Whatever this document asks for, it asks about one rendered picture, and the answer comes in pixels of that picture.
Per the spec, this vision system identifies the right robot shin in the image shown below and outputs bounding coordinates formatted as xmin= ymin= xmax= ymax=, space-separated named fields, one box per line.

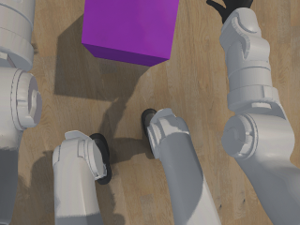
xmin=149 ymin=108 xmax=192 ymax=140

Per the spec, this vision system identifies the left robot shin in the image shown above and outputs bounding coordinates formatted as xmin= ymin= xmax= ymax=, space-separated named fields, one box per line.
xmin=52 ymin=130 xmax=107 ymax=181

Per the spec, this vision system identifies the robot shin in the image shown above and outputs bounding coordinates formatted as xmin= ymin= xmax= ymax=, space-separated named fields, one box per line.
xmin=52 ymin=130 xmax=107 ymax=181
xmin=149 ymin=108 xmax=192 ymax=140

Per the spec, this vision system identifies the robot right hand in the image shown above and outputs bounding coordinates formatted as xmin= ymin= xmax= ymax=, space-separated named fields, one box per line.
xmin=206 ymin=0 xmax=253 ymax=24

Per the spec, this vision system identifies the robot right upper arm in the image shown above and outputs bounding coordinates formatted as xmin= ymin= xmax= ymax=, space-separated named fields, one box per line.
xmin=221 ymin=112 xmax=300 ymax=225

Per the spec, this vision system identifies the left robot forearm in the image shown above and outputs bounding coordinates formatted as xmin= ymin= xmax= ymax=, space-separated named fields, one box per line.
xmin=0 ymin=0 xmax=36 ymax=72

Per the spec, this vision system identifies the carton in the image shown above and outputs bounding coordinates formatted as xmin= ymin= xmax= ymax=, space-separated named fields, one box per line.
xmin=82 ymin=0 xmax=179 ymax=67

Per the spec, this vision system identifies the right robot forearm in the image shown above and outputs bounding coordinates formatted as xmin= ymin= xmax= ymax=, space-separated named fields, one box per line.
xmin=219 ymin=7 xmax=295 ymax=140

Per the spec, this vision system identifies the robot left upper arm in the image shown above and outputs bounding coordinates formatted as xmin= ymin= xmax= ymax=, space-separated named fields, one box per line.
xmin=0 ymin=67 xmax=42 ymax=225

